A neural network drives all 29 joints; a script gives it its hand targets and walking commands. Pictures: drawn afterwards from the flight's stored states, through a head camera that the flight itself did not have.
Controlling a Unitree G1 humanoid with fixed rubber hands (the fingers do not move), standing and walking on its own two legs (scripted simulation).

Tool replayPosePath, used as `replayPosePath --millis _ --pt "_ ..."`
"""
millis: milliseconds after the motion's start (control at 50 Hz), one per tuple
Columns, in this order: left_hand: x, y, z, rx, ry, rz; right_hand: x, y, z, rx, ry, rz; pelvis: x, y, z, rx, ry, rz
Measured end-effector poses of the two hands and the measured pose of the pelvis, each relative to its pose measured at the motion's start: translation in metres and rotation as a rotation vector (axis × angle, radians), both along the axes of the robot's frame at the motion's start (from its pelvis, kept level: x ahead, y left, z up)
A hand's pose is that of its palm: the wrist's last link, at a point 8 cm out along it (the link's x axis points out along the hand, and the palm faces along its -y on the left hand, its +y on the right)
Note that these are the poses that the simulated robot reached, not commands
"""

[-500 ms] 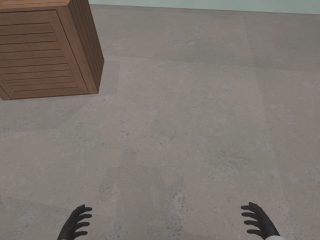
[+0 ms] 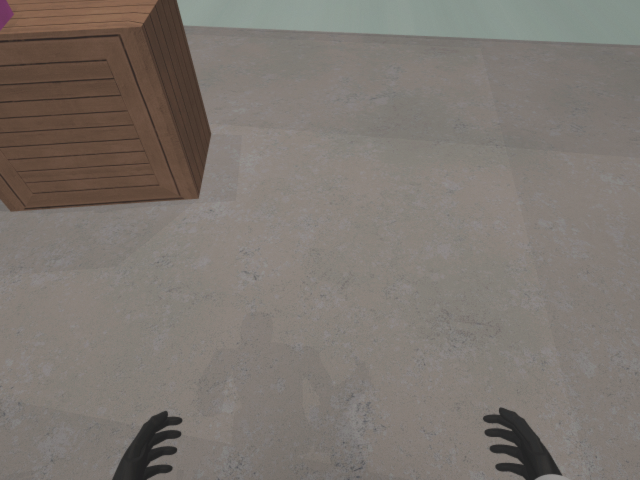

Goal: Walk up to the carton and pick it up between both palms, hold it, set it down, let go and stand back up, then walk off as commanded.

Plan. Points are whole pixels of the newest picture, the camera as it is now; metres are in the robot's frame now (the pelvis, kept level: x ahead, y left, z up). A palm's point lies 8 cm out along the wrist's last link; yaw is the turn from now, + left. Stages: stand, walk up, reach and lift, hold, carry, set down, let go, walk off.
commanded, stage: stand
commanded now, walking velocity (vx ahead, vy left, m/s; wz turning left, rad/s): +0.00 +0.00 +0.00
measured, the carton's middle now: out of the picture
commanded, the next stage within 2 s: walk up in 0.12 s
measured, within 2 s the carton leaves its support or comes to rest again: neither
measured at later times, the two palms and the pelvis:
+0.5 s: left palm out of the picture +0.09 +0.35 -0.06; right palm (538, 468) +0.15 -0.25 -0.07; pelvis +0.00 +0.04 +0.00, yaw +3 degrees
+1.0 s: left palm out of the picture +0.23 +0.54 -0.08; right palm (421, 471) +0.16 -0.10 -0.08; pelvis +0.11 +0.21 -0.01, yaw +2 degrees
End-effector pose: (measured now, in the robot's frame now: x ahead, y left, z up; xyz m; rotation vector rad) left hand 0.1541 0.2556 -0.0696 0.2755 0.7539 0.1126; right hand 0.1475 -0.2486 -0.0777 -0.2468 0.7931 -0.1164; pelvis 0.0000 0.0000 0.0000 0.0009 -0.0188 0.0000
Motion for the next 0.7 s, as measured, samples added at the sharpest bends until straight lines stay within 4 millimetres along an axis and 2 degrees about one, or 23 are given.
replayPosePath --millis 300,360,460,540,620,660,700 --pt "-0.019 0.003 -0.003 0.003 0.019 0.01 -0.02 -0.002 -0.004 -0.001 0.021 -0.008 -0.014 0.0 0.0 0.0 -0.019 0.0" --pt "-0.027 0.014 -0.002 0.024 0.009 0.015 -0.02 -0.004 -0.004 0.009 0.04 0.035 -0.013 0.003 0.0 -0.001 -0.019 0.008" --pt "-0.058 0.066 0.008 0.115 0.056 0.054 -0.003 -0.004 0.003 -0.02 0.064 0.113 -0.006 0.025 0.002 0.001 -0.022 0.043" --pt "-0.07 0.118 0.015 0.184 0.099 0.078 0.016 0.012 0.004 -0.034 0.063 0.138 0.005 0.055 0.0 -0.011 -0.039 0.058" --pt "-0.055 0.172 0.012 0.216 0.097 0.081 0.037 0.049 0.004 -0.045 0.062 0.154 0.024 0.093 -0.007 -0.035 -0.041 0.069" --pt "-0.039 0.2 0.004 0.216 0.087 0.076 0.045 0.07 0.002 -0.061 0.061 0.147 0.036 0.116 -0.014 -0.053 -0.016 0.074" --pt "-0.019 0.223 -0.01 0.217 0.093 0.058 0.043 0.086 -0.007 -0.081 0.061 0.117 0.045 0.138 -0.025 -0.056 -0.007 0.07"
